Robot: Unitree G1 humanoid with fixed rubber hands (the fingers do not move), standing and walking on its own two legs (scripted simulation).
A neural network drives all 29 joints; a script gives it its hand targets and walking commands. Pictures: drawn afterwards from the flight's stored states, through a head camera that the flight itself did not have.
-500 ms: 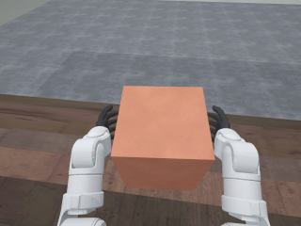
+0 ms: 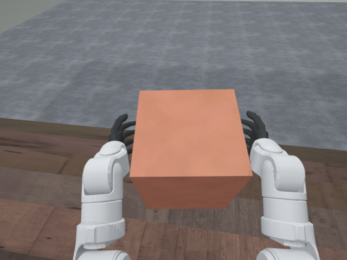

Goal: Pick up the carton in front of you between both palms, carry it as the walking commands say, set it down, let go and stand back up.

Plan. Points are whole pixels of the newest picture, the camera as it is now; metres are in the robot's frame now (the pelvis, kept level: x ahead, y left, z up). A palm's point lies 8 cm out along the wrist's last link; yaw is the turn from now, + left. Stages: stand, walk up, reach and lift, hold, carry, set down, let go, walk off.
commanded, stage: carry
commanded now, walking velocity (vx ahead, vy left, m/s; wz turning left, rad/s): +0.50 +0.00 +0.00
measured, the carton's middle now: (186, 155) +0.35 -0.01 +0.07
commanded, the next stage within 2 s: none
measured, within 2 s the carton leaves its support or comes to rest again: neither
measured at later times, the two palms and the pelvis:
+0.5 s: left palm (147, 103) +0.67 +0.13 -0.02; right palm (226, 105) +0.65 -0.17 -0.01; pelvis +0.34 +0.00 -0.14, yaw -2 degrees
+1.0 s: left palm (156, 86) +1.02 +0.14 -0.16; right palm (209, 81) +1.04 -0.16 -0.16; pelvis +0.71 -0.03 -0.27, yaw +0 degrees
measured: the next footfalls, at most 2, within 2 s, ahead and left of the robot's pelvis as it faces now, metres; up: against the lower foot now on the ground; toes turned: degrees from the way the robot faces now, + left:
left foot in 0.46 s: +0.45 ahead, +0.04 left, -0.12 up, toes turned +2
right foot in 0.92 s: +0.79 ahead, -0.08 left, -0.25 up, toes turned -2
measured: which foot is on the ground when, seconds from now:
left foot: down 0.00-0.00, up 0.02-0.44, down 0.46-0.94, up 0.96-1.00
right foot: down 0.00-0.48, up 0.50-0.90, down 0.92-1.00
